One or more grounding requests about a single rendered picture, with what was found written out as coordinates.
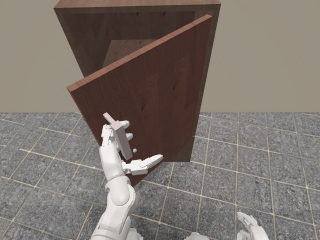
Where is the handle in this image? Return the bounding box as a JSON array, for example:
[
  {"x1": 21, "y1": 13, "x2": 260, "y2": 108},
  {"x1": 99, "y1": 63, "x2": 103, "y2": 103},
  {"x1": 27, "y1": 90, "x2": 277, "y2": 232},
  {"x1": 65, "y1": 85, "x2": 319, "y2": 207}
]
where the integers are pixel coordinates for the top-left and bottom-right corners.
[{"x1": 103, "y1": 112, "x2": 133, "y2": 160}]

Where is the left robot forearm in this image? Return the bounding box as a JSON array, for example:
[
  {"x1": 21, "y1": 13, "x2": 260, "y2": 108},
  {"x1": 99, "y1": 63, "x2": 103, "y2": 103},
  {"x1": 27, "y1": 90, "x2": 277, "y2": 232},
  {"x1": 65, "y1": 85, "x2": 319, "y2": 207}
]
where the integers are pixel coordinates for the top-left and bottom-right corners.
[{"x1": 90, "y1": 175, "x2": 138, "y2": 240}]

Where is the robot right hand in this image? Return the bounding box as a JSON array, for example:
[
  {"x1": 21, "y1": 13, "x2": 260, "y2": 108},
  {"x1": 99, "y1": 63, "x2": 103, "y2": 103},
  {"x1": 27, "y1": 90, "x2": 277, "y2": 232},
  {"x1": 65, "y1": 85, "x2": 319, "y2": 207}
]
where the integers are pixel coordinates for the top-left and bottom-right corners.
[{"x1": 236, "y1": 212, "x2": 269, "y2": 240}]

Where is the robot left hand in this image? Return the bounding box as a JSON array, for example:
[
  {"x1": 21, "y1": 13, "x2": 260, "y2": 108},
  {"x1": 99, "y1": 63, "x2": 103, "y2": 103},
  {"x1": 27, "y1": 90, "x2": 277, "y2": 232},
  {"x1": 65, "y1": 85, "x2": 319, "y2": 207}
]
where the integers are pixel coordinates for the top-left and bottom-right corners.
[{"x1": 99, "y1": 120, "x2": 163, "y2": 182}]

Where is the cupboard door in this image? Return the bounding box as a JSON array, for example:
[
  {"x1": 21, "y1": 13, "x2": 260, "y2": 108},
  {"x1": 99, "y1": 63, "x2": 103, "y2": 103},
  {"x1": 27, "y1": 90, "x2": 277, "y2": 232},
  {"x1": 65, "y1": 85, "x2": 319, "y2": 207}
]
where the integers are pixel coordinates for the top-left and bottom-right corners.
[{"x1": 66, "y1": 14, "x2": 213, "y2": 187}]

